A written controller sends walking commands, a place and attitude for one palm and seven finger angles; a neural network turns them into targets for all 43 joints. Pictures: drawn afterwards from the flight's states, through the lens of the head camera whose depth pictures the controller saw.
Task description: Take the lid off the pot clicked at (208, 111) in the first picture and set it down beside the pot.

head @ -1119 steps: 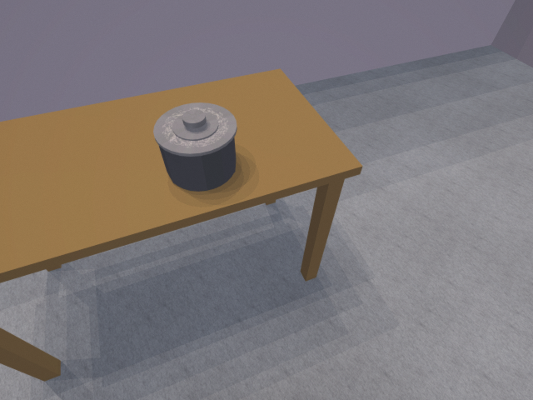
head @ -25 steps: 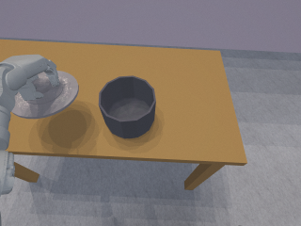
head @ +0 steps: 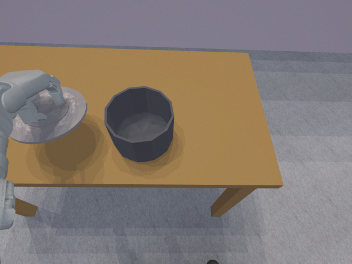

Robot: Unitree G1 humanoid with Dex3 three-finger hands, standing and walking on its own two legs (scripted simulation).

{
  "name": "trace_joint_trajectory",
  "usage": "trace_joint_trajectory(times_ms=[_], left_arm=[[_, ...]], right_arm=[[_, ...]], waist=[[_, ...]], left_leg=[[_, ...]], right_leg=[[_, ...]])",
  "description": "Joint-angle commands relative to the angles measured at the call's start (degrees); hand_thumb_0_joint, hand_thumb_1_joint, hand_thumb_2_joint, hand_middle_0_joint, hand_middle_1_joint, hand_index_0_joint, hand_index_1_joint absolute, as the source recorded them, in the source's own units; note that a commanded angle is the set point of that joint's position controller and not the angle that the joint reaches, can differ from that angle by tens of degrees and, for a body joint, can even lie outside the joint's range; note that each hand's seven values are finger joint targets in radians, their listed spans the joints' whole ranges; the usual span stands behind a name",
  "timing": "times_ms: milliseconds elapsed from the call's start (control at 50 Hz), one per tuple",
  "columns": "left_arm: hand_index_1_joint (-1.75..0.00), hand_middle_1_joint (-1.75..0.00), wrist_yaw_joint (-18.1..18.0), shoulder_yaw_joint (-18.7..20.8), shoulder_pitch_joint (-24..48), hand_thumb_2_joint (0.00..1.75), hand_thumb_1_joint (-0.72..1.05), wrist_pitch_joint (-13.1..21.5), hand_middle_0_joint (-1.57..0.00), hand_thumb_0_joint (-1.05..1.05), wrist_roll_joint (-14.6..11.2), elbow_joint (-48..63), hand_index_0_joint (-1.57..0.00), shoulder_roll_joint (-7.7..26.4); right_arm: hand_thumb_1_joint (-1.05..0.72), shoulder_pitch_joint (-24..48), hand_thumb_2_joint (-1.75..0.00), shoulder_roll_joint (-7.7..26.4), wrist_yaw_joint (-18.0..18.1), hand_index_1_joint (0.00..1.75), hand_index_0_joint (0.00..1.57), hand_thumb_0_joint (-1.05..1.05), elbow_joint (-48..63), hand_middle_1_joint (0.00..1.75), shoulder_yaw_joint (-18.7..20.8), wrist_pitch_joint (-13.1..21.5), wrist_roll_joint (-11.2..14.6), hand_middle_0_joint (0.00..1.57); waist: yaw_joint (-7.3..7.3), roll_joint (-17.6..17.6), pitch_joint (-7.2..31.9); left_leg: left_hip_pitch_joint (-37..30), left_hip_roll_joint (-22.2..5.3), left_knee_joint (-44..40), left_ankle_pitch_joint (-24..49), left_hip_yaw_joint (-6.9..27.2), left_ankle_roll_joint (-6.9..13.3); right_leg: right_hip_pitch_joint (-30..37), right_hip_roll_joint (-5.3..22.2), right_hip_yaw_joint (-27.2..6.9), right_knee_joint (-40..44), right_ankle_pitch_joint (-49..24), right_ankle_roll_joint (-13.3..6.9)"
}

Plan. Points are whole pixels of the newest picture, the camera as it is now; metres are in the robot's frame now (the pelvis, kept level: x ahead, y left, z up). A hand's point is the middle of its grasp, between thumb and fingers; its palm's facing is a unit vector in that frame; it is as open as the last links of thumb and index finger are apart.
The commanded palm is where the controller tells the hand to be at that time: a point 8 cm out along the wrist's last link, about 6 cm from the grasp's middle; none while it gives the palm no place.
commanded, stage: lower the lid onto the table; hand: left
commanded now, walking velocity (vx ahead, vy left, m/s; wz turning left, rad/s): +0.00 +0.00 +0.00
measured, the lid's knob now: (42, 105) +0.47 +0.31 +0.04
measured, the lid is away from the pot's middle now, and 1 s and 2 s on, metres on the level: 0.23 0.24 0.26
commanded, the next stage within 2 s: open the fingers wide in 1.82 s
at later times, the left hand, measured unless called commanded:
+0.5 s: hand (37, 121) +0.43 +0.31 +0.04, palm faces -0.51 -0.07 -0.86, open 7.6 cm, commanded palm +0.47 +0.32 +0.09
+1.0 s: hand (44, 123) +0.44 +0.32 +0.01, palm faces -0.52 -0.07 -0.85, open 7.6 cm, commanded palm +0.49 +0.32 +0.06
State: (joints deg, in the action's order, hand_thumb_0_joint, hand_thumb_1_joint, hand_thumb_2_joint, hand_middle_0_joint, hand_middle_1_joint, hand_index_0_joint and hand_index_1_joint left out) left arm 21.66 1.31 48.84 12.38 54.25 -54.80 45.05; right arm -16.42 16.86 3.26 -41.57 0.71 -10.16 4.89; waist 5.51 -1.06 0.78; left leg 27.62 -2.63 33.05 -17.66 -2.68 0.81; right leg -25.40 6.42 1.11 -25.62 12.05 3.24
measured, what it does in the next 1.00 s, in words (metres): stands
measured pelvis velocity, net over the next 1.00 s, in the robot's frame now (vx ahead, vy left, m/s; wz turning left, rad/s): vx -0.02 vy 0.01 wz -0.02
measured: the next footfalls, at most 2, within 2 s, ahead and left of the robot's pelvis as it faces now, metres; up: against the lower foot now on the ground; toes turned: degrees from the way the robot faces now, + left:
none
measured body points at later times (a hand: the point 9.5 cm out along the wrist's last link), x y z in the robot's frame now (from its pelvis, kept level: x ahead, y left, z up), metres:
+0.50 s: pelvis -0.01 +0.00 -0.01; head +0.09 +0.01 +0.43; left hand +0.45 +0.31 +0.09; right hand +0.02 -0.29 -0.13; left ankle -0.02 +0.11 -0.73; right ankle -0.01 -0.20 -0.73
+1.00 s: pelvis -0.02 +0.01 -0.02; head +0.11 +0.03 +0.41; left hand +0.47 +0.32 +0.05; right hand -0.03 -0.28 -0.13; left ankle -0.02 +0.11 -0.73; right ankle -0.01 -0.20 -0.73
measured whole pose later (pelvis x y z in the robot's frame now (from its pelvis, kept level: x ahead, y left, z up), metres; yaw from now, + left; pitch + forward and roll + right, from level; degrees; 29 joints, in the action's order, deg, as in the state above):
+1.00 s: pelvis -0.02 +0.01 -0.02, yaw -1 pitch +18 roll -3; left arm 18.1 2.3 51.1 15.2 57.7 -62.9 47.9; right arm -18.9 16.7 5.2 -41.8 -0.5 -8.9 4.5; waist 8.4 -0.3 2.4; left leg 40.2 -3.6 43.6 -20.9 -2.8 1.5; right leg -37.9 5.6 -0.2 -35.0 14.6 2.8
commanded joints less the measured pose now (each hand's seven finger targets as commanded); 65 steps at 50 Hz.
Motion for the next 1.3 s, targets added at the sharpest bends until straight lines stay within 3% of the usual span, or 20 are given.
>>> trace_joint_trajectory(times_ms=[0, 80, 140, 240, 260, 380, 440, 480, 520, 540, 680, 720, 760, 800, 900, 960, 1040, 1120, 1200, 1280], left_arm=[[-1.02, -0.99, -3.2, 7.2, 26.8, 1.10, 0.57, -0.1, -0.78, 0.00, -0.3, 12.1, -0.85, 22.6], [-1.02, -0.99, -3.3, 5.8, 26.1, 1.10, 0.57, 0.1, -0.78, 0.00, 0.0, 11.6, -0.85, 20.6], [-1.02, -0.99, -3.1, 4.7, 25.1, 1.10, 0.57, 0.1, -0.78, 0.00, -0.6, 9.1, -0.85, 19.1], [-1.02, -0.99, -3.8, 7.0, 26.8, 1.10, 0.57, 0.9, -0.78, 0.00, 0.2, 11.3, -0.85, 22.7], [-1.02, -0.99, -3.8, 5.5, 26.7, 1.10, 0.57, 1.0, -0.78, 0.00, 0.2, 10.9, -0.85, 20.9], [-1.02, -0.99, -3.9, 5.3, 25.6, 1.10, 0.57, 0.9, -0.78, 0.00, 0.2, 7.2, -0.85, 21.1], [-1.02, -0.99, -4.1, 4.1, 26.5, 1.10, 0.57, 1.4, -0.78, 0.00, 0.6, 8.3, -0.85, 20.1], [-1.02, -0.99, -3.9, 5.1, 25.9, 1.10, 0.57, 1.6, -0.78, 0.00, 0.2, 6.3, -0.85, 21.7], [-1.02, -0.99, -4.2, 5.2, 28.1, 1.10, 0.57, 2.0, -0.78, 0.00, 0.5, 9.7, -0.85, 22.2], [-1.02, -0.99, -4.2, 5.0, 27.6, 1.10, 0.57, 2.2, -0.78, 0.00, 0.6, 9.8, -0.85, 21.9], [-1.02, -0.99, -4.7, 4.5, 26.4, 1.10, 0.57, 2.1, -0.78, 0.00, 0.9, 4.8, -0.85, 22.2], [-1.02, -0.99, -4.9, 4.8, 28.1, 1.10, 0.57, 2.6, -0.78, 0.00, 1.4, 6.8, -0.85, 23.4], [-1.02, -0.99, -5.1, 5.3, 27.9, 1.10, 0.57, 2.9, -0.78, 0.00, 1.6, 7.4, -0.85, 23.3], [-1.02, -0.99, -5.5, 8.3, 27.7, 1.10, 0.57, 3.3, -0.78, 0.00, 1.3, 8.3, -0.85, 26.4], [-1.02, -0.99, -5.9, 6.0, 27.0, 1.10, 0.57, 2.6, -0.78, 0.00, 2.3, 4.1, -0.85, 23.3], [-1.02, -0.99, -5.8, 5.5, 25.7, 1.10, 0.57, 2.2, -0.78, 0.00, 2.6, 0.2, -0.85, 23.1], [-1.02, -0.99, -5.8, 6.8, 28.8, 1.10, 0.57, 3.3, -0.78, 0.00, 3.4, 6.3, -0.85, 25.3], [-1.02, -0.99, -5.6, 5.2, 28.5, 1.10, 0.57, 2.9, -0.78, 0.00, 2.5, 2.9, -0.85, 22.4], [-1.02, -0.99, -6.4, 7.3, 28.1, 1.10, 0.57, 3.6, -0.78, 0.00, 3.4, 5.1, -0.85, 24.7], [-1.02, -0.99, -7.0, 6.7, 27.9, 1.10, 0.57, 2.9, -0.78, 0.00, 3.5, 3.1, -0.85, 23.6]], right_arm=[[-0.90, -4.7, -0.90, 10.9, 0.7, 0.30, 0.20, 0.00, 3.3, 0.30, 3.1, 1.0, -0.1, 0.20], [-0.90, -5.2, -0.90, 10.5, 0.8, 0.30, 0.20, 0.00, 3.5, 0.30, 3.3, 1.0, -0.3, 0.20], [-0.90, -5.5, -0.90, 10.5, 1.0, 0.30, 0.20, 0.00, 3.2, 0.30, 3.2, 1.2, -0.1, 0.20], [-0.90, -6.1, -0.90, 10.9, 1.5, 0.30, 0.20, 0.00, 3.0, 0.30, 3.2, 1.3, -0.2, 0.20], [-0.90, -6.0, -0.90, 10.7, 1.5, 0.30, 0.20, 0.00, 2.9, 0.30, 3.1, 1.3, -0.3, 0.20], [-0.90, -6.6, -0.90, 11.1, 1.9, 0.30, 0.20, 0.00, 2.5, 0.30, 2.9, 1.6, -0.1, 0.20], [-0.90, -7.1, -0.90, 11.1, 2.1, 0.30, 0.20, 0.00, 2.4, 0.30, 2.9, 1.9, -0.2, 0.20], [-0.90, -7.5, -0.90, 11.4, 2.4, 0.30, 0.20, 0.00, 2.3, 0.30, 2.7, 2.1, 0.0, 0.20], [-0.90, -7.8, -0.90, 11.5, 2.5, 0.30, 0.20, 0.00, 2.3, 0.30, 3.0, 2.1, -0.2, 0.20], [-0.90, -8.0, -0.90, 11.4, 2.7, 0.30, 0.20, 0.00, 2.2, 0.30, 2.9, 2.1, -0.3, 0.20], [-0.90, -9.2, -0.90, 11.7, 3.0, 0.30, 0.20, 0.00, 1.8, 0.30, 2.4, 2.5, 0.1, 0.20], [-0.90, -9.6, -0.90, 11.9, 3.1, 0.30, 0.20, 0.00, 1.6, 0.30, 2.4, 2.6, 0.0, 0.20], [-0.90, -10.2, -0.90, 11.7, 3.1, 0.30, 0.20, 0.00, 1.6, 0.30, 2.6, 2.7, -0.3, 0.20], [-0.90, -10.3, -0.90, 12.0, 3.3, 0.30, 0.20, 0.00, 1.8, 0.30, 2.6, 2.6, -0.5, 0.20], [-0.90, -10.7, -0.90, 11.8, 3.0, 0.30, 0.20, 0.00, 1.5, 0.30, 2.6, 2.1, -0.6, 0.20], [-0.90, -11.1, -0.90, 11.6, 2.8, 0.30, 0.20, 0.00, 1.9, 0.30, 2.1, 1.9, -0.4, 0.20], [-0.90, -11.9, -0.90, 11.7, 2.9, 0.30, 0.20, 0.00, 1.8, 0.30, 2.7, 1.5, -1.0, 0.20], [-0.90, -11.9, -0.90, 11.6, 2.9, 0.30, 0.20, 0.00, 1.6, 0.30, 2.5, 1.3, -1.0, 0.20], [-0.90, -12.1, -0.90, 11.5, 2.7, 0.30, 0.20, 0.00, 1.8, 0.30, 2.5, 1.0, -1.3, 0.20], [-0.90, -12.0, -0.90, 11.4, 2.5, 0.30, 0.20, 0.00, 1.8, 0.30, 2.4, 0.6, -1.4, 0.20]], waist=[[-1.19, -6.6, 27.2], [-0.63, -7.4, 28.0], [-0.09, -5.0, 25.9], [-0.42, -6.8, 28.6], [-0.14, -7.5, 28.4], [0.28, -5.0, 25.6], [0.58, -7.2, 26.8], [0.77, -4.6, 25.7], [0.58, -8.8, 28.6], [0.63, -8.2, 29.2], [1.60, -6.1, 25.1], [1.28, -9.8, 27.5], [1.18, -10.3, 29.8], [0.83, -9.2, 32.3], [1.69, -9.0, 28.4], [2.22, -6.0, 26.9], [1.64, -11.5, 33.5], [2.84, -9.3, 29.8], [2.05, -12.0, 32.9], [2.72, -9.9, 31.1]], left_leg=[[-19.3, 2.5, -0.1, 32.4, 1.3, 3.2], [-20.2, 2.5, 0.4, 32.0, 1.5, 3.0], [-18.5, 2.6, 0.8, 29.9, 1.0, 3.2], [-19.1, 2.5, 1.6, 30.5, 1.2, 3.1], [-19.0, 2.5, 1.8, 30.8, 1.2, 3.0], [-15.0, 2.7, 2.2, 25.0, 0.8, 3.0], [-16.5, 2.6, 3.0, 26.7, 0.9, 2.9], [-14.1, 2.6, 3.1, 23.3, 0.8, 3.0], [-16.9, 2.4, 3.6, 26.5, 1.1, 2.8], [-17.0, 2.3, 3.9, 26.7, 1.3, 2.8], [-11.7, 2.5, 4.7, 20.7, 0.8, 3.0], [-13.6, 2.3, 5.2, 22.8, 1.3, 2.6], [-15.2, 2.0, 6.3, 25.8, 1.5, 2.6], [-15.1, 2.0, 7.0, 28.9, 1.8, 2.7], [-12.8, 2.0, 7.5, 27.8, 1.8, 2.5], [-9.3, 2.3, 8.2, 23.4, 1.5, 2.8], [-14.6, 1.8, 9.5, 30.3, 2.5, 2.2], [-12.2, 1.5, 10.1, 28.7, 2.5, 2.5], [-13.9, 1.5, 11.1, 32.4, 2.9, 2.1], [-11.2, 1.5, 11.5, 28.7, 2.7, 2.4]], right_leg=[[5.9, -6.1, 3.8, -1.5, -20.4, -5.3], [4.4, -6.3, 4.1, -1.7, -18.4, -5.3], [3.3, -6.4, 4.1, -1.7, -17.8, -5.1], [3.2, -6.4, 3.9, -2.8, -18.1, -5.3], [2.6, -6.4, 3.9, -2.9, -17.7, -5.3], [0.7, -6.4, 3.9, -3.3, -14.8, -5.2], [-0.7, -6.6, 3.9, -4.0, -14.9, -5.4], [-0.9, -6.6, 3.8, -4.0, -12.9, -5.2], [-1.4, -6.5, 3.7, -4.8, -14.0, -5.4], [-1.8, -6.6, 3.9, -4.8, -13.6, -5.4], [-4.9, -6.8, 3.7, -5.5, -9.9, -5.2], [-5.7, -6.9, 3.8, -6.5, -9.9, -5.5], [-6.1, -6.9, 3.8, -7.0, -11.1, -5.5], [-4.3, -6.8, 3.5, -7.5, -14.1, -5.4], [-8.4, -7.1, 3.8, -7.9, -11.8, -5.5], [-8.8, -7.4, 3.7, -8.3, -9.8, -5.3], [-9.4, -7.4, 3.7, -9.6, -11.6, -5.6], [-12.3, -7.6, 4.0, -9.8, -9.8, -5.2], [-12.6, -7.7, 3.9, -10.6, -10.9, -5.5], [-13.5, -7.8, 3.8, -10.6, -9.4, -5.4]])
